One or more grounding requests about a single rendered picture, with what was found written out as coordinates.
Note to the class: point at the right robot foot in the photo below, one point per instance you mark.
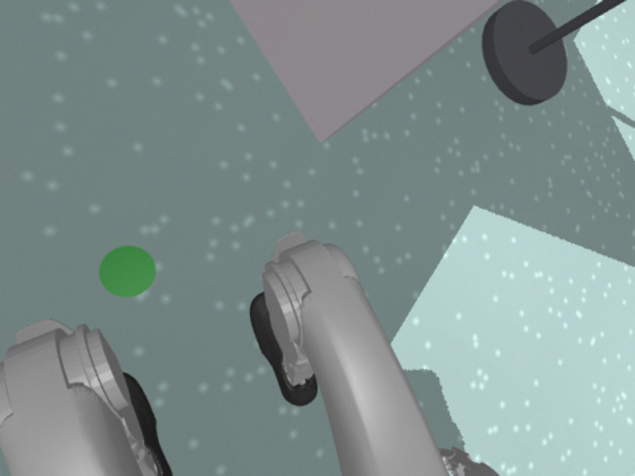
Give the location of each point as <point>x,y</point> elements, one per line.
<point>299,395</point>

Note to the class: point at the left robot foot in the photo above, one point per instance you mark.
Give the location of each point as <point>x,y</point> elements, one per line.
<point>147,423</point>

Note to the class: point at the right robot hand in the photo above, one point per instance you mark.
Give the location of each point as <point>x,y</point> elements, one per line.
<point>459,463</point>

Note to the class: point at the floor lamp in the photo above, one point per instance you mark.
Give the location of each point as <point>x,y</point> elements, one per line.
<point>524,51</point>

